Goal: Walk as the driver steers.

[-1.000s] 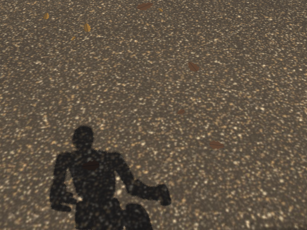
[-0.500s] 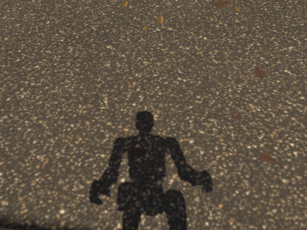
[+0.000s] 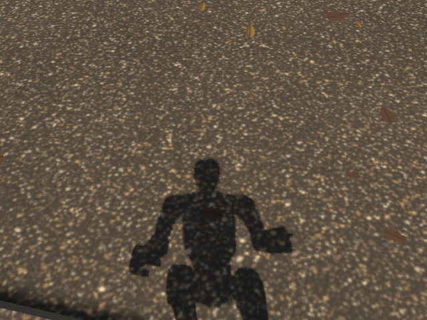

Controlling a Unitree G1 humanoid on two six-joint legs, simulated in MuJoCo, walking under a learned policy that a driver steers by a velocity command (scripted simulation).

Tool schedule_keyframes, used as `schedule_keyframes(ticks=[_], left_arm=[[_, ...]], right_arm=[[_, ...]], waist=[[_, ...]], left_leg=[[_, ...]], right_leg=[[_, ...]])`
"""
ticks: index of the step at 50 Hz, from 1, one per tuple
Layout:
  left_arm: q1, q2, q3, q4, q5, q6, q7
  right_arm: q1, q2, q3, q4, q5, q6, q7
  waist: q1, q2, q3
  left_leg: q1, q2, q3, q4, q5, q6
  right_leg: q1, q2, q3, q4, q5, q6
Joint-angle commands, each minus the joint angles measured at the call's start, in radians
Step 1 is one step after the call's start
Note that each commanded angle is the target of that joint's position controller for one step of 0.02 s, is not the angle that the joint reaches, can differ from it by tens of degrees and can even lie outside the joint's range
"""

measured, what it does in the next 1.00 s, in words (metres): steps on the spot, turning right: right foot, then left foot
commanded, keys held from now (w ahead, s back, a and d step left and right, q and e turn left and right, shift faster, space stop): no key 0.10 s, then e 0.48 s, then no key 0.42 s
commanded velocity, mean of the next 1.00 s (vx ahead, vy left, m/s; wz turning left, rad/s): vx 0.00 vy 0.00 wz -0.25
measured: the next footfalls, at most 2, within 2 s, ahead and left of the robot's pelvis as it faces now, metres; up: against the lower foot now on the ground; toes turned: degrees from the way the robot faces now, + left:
right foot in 0.46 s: -0.02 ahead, -0.16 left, +0.00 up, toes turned -12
left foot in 0.98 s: +0.07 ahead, +0.06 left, +0.00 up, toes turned -15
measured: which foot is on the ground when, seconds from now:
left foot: down 0.00-0.48, up 0.50-0.96, down 0.98-1.00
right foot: down 0.00-0.22, up 0.24-0.44, down 0.46-1.00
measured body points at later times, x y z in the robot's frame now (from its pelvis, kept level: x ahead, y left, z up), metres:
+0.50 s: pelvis -0.04 -0.05 +0.00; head +0.00 -0.07 +0.45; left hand +0.12 +0.20 -0.10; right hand +0.06 -0.35 -0.11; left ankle +0.03 +0.09 -0.73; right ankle -0.06 -0.15 -0.74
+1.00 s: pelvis -0.02 -0.06 +0.01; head +0.02 -0.09 +0.45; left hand +0.19 +0.15 -0.09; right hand +0.00 -0.35 -0.13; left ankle +0.03 +0.06 -0.73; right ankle -0.06 -0.15 -0.74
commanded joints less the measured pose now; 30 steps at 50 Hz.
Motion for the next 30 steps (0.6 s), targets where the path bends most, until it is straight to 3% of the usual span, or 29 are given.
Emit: schedule_keyframes(ticks=[1,7,9,10,12,14,16,17,18,20,22,23,24,25,26,27,28,29,30], left_arm=[[-0.008,0.12,0.028,-0.036,-0.001,-0.016,-0.006],[-0.037,0.128,0.027,-0.003,-0.003,-0.022,-0.011],[-0.088,0.161,0.039,-0.036,0.009,-0.027,0.01],[-0.09,0.159,0.04,-0.042,0.015,-0.03,0.023],[-0.061,0.123,0.029,-0.033,0.023,-0.034,0.039],[-0.032,0.116,0.026,-0.017,0.049,-0.038,0.053],[-0.013,0.108,0.022,-0.015,0.058,-0.037,0.054],[-0.013,0.093,0.02,-0.021,0.062,-0.031,0.049],[-0.01,0.076,0.014,-0.017,0.063,-0.026,0.035],[0.007,0.066,0.007,-0.003,0.039,-0.018,-0.006],[0.07,0.087,0.013,0.008,0.005,-0.03,-0.038],[0.085,0.121,0.03,0.002,0.001,-0.044,-0.039],[0.109,0.167,0.05,-0.011,0.019,-0.059,-0.027],[0.115,0.347,0.084,-0.066,0.013,-0.078,-0.006],[0.097,0.315,0.091,-0.046,0.066,-0.102,0.016],[0.019,0.276,0.091,-0.053,0.055,-0.11,0.021],[-0.02,0.215,0.075,-0.063,0.032,-0.103,0.022],[-0.011,0.158,0.049,-0.064,0.012,-0.097,0.024],[-0.026,0.155,0.049,-0.072,0.011,-0.088,0.02]], right_arm=[[-0.022,-0.142,-0.037,-0.057,-0.001,-0.015,-0.008],[-0.015,-0.155,-0.043,-0.048,-0.004,-0.015,-0.019],[0.007,-0.224,-0.071,-0.062,-0.013,-0.015,-0.052],[0.032,-0.239,-0.081,-0.065,-0.015,-0.016,-0.069],[0.128,-0.217,-0.082,-0.053,-0.015,-0.015,-0.098],[0.19,-0.171,-0.077,-0.049,-0.041,-0.032,-0.139],[0.103,-0.108,-0.051,-0.06,-0.045,-0.048,-0.156],[0.026,-0.105,-0.046,-0.077,-0.032,-0.051,-0.164],[-0.012,-0.132,-0.051,-0.083,-0.025,-0.05,-0.171],[-0.045,-0.185,-0.069,-0.102,-0.042,-0.036,-0.17],[-0.072,-0.224,-0.081,-0.105,-0.061,-0.013,-0.15],[-0.029,-0.19,-0.071,-0.081,-0.065,-0.007,-0.141],[0.046,-0.111,-0.049,-0.049,-0.065,-0.006,-0.134],[0.06,-0.04,-0.028,-0.149,-0.048,-0.016,-0.142],[0.009,-0.096,-0.037,-0.103,-0.044,-0.014,-0.127],[0.01,-0.149,-0.056,-0.095,-0.046,0.002,-0.129],[0.036,-0.198,-0.08,-0.08,-0.058,0.009,-0.14],[0.029,-0.171,-0.074,-0.08,-0.076,0.012,-0.148],[0.042,-0.131,-0.06,-0.076,-0.082,0.015,-0.144]], waist=[[-0.015,0.03,-0.087],[-0.027,0.007,-0.088],[-0.049,0.012,-0.116],[-0.056,0.024,-0.13],[-0.072,0.083,-0.133],[-0.113,0.155,-0.102],[-0.04,0.083,-0.058],[-0.003,0.053,-0.036],[0.013,0.048,-0.036],[0.001,0.055,-0.063],[0.014,0.045,-0.09],[0.004,0.026,-0.109],[-0.002,-0.053,-0.118],[-0.03,-0.288,-0.138],[0.018,-0.142,0.017],[-0.016,-0.143,0.022],[-0.037,-0.134,-0.015],[-0.046,-0.138,-0.035],[-0.068,-0.106,-0.02]], left_leg=[[0.167,0.106,-0.155,-0.077,0.171,0.042],[0.193,0.093,-0.127,-0.076,0.158,0.043],[0.229,0.123,-0.141,-0.082,0.174,0.108],[0.244,0.161,-0.173,-0.104,0.173,0.155],[0.286,0.301,-0.309,-0.196,0.172,0.266],[0.249,0.443,-0.388,-0.296,0.176,0.338],[0.125,0.396,-0.264,-0.351,0.052,0.242],[0.073,0.339,-0.172,-0.358,0.04,0.187],[0.063,0.295,-0.101,-0.345,0.077,0.152],[0.096,0.27,-0.045,-0.31,0.11,0.139],[0.083,0.294,-0.046,-0.239,0.067,0.143],[0.041,0.286,-0.037,-0.179,0.0,0.115],[-0.003,0.228,0.036,-0.034,-0.103,0.041],[-0.189,0.021,0.126,0.197,-0.367,-0.073],[-0.283,0.049,-0.074,0.297,-0.347,-0.08],[-0.286,0.065,-0.095,0.354,-0.264,-0.072],[-0.276,0.066,-0.085,0.424,-0.231,-0.076],[-0.273,0.064,-0.103,0.449,-0.209,-0.077],[-0.239,0.07,-0.096,0.466,-0.17,-0.079]], right_leg=[[-0.132,-0.024,0.024,-0.073,0.108,-0.026],[-0.163,-0.03,0.039,-0.085,0.123,-0.047],[-0.2,-0.019,0.048,-0.038,0.16,-0.078],[-0.214,-0.013,0.052,-0.001,0.156,-0.086],[-0.271,0.018,0.054,0.131,0.019,-0.08],[-0.339,-0.003,0.12,0.515,-0.319,-0.07],[-0.286,-0.048,0.173,0.601,-0.295,-0.071],[-0.227,-0.039,0.137,0.494,-0.241,-0.066],[-0.176,-0.029,0.099,0.384,-0.158,-0.06],[-0.113,0.001,0.055,0.21,-0.018,-0.061],[-0.003,0.04,0.043,-0.016,0.172,-0.081],[0.074,0.061,0.062,-0.069,0.247,-0.104],[0.124,-0.001,0.151,-0.136,0.427,-0.172],[0.143,-0.337,0.649,-0.256,0.659,-0.473],[0.037,-0.305,0.612,-0.324,0.31,-0.433],[0.015,-0.214,0.502,-0.342,0.149,-0.348],[0.043,-0.176,0.452,-0.328,0.153,-0.317],[0.064,-0.166,0.44,-0.317,0.222,-0.309],[0.035,-0.16,0.408,-0.32,0.272,-0.296]])
Keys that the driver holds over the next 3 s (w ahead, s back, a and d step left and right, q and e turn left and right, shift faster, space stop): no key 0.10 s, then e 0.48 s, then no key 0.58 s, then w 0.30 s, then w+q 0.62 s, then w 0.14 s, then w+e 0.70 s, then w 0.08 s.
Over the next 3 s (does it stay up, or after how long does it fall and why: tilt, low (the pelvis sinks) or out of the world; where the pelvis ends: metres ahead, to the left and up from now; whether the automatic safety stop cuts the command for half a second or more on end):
stays up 1.03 -0.14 -0.12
